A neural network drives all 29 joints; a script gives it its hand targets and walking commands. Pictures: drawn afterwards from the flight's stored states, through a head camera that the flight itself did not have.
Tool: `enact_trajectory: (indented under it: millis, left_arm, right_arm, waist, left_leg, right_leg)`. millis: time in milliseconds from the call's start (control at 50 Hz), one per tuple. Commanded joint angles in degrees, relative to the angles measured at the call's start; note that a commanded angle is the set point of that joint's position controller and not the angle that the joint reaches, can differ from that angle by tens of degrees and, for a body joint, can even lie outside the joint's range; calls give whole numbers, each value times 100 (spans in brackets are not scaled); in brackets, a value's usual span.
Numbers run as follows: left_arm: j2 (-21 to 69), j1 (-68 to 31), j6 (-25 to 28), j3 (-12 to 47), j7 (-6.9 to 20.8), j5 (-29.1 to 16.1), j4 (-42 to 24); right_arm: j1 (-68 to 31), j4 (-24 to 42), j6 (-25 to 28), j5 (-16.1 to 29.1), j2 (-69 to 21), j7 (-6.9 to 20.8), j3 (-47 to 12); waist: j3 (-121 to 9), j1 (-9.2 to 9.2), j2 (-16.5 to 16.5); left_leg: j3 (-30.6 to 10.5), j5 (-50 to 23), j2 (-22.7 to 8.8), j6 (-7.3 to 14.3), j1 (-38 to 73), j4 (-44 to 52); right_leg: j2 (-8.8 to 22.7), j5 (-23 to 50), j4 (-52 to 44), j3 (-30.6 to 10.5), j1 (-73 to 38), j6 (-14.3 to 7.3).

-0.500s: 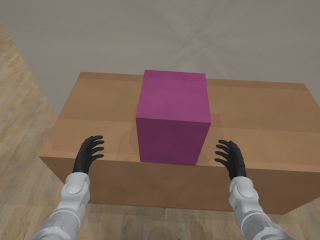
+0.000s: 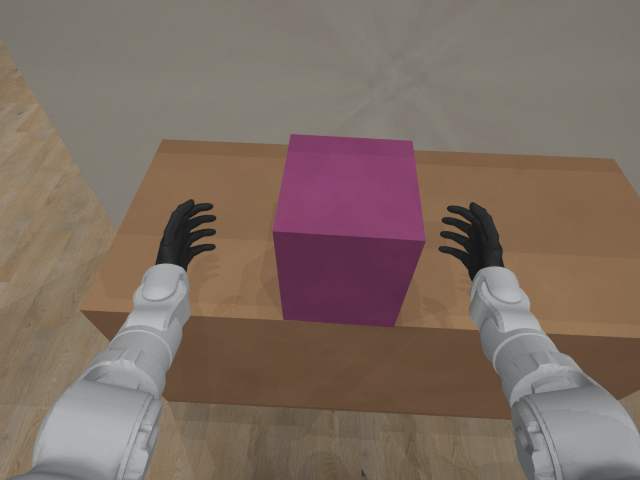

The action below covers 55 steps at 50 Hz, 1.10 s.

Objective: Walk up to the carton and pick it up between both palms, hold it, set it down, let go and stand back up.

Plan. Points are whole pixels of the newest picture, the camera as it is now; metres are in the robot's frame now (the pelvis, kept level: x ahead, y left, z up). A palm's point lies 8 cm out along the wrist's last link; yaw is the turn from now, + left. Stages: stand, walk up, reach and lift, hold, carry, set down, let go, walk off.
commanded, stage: reach and lift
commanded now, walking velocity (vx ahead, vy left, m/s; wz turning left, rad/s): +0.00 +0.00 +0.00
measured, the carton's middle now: (344, 234) +0.53 -0.04 -0.05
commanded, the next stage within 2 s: none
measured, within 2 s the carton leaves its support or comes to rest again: neither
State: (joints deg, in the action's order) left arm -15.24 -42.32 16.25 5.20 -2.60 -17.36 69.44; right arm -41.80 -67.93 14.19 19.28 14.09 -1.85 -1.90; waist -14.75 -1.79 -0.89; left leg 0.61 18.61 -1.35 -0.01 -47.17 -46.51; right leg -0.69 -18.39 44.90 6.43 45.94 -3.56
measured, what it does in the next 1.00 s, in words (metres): stands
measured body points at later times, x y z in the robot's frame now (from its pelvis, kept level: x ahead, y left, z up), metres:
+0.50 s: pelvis +0.00 +0.00 +0.00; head +0.08 +0.01 +0.44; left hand +0.48 +0.19 +0.09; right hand +0.46 -0.22 +0.09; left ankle +0.03 +0.12 -0.70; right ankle +0.02 -0.08 -0.70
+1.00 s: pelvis +0.00 +0.00 +0.01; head +0.12 +0.01 +0.44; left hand +0.51 +0.19 +0.08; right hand +0.50 -0.20 +0.09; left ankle +0.03 +0.12 -0.70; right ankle +0.02 -0.08 -0.70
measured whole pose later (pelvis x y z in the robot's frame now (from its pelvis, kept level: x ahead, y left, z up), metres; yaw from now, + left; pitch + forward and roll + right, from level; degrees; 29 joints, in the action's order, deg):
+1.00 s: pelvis +0.00 +0.00 +0.01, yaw +0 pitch +30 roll -1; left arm -16.5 -68.1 14.0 4.8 -3.2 -16.7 86.7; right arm -64.2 -78.4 8.5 13.9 16.1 -1.2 4.3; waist -16.7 -2.1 -0.2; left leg -0.1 13.1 -1.0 0.0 -55.1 -38.6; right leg -1.3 -12.5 36.2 6.2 53.4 -3.4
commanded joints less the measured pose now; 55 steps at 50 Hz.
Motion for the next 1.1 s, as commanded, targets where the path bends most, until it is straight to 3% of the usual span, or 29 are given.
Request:
enact_trajectory:
  millis: [0,160,420,660,860,1080]
  left_arm:
    - [-999,-3273,207,-173,-28,-13,-931]
    - [-1136,-4113,13,-126,-56,-137,-573]
    - [-1179,-5138,-258,48,-133,-234,-414]
    - [-1222,-5824,-441,55,-159,-237,15]
    - [-1020,-5791,-142,-20,-101,-42,638]
    - [-900,-5622,650,-256,-83,204,833]
  right_arm:
    - [-3101,953,195,63,1202,12,131]
    - [-3860,904,-104,150,1330,23,61]
    - [-4676,738,-389,93,1595,77,250]
    - [-5334,468,-587,-169,1662,76,476]
    - [-5274,-4,-455,-442,1462,81,631]
    - [-4891,50,223,-812,1247,5,897]
  waist:
    - [-3840,-12,-62]
    - [-4209,30,107]
    - [-4933,-6,-76]
    - [-5285,-19,-38]
    - [-5163,-54,-102]
    - [-5534,-114,-288]
  left_leg:
    - [-87,-1906,158,-151,1633,420]
    - [-38,-1761,193,-86,1248,512]
    - [-39,-2082,144,-172,1514,609]
    - [-42,-2339,112,-229,1635,752]
    - [-84,-2546,86,-266,1729,853]
    - [-23,-2808,100,-356,1565,625]
  right_leg:
    - [-3,1987,-571,-535,-1959,465]
    - [62,2078,-585,-619,-2178,521]
    - [19,2522,-629,-474,-2013,498]
    - [-1,3025,-738,-372,-2154,538]
    - [19,3038,-838,-290,-1944,530]
    - [20,3077,-661,-229,-1568,495]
